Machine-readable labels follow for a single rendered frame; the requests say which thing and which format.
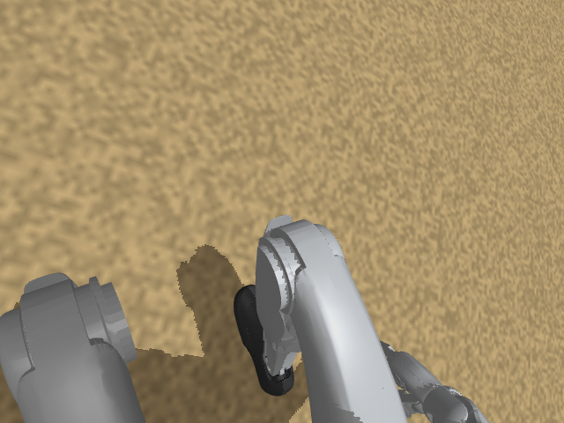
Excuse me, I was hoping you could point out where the right robot foot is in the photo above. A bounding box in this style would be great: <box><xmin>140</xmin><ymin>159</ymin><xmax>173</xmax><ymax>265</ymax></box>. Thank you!
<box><xmin>234</xmin><ymin>285</ymin><xmax>294</xmax><ymax>396</ymax></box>

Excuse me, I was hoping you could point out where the right robot hand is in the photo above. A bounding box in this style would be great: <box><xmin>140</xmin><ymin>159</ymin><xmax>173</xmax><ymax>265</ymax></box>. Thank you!
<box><xmin>380</xmin><ymin>340</ymin><xmax>443</xmax><ymax>418</ymax></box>

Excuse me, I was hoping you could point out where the right robot arm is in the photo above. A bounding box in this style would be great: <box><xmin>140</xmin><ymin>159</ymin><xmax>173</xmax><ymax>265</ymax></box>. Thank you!
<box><xmin>422</xmin><ymin>386</ymin><xmax>489</xmax><ymax>423</ymax></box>

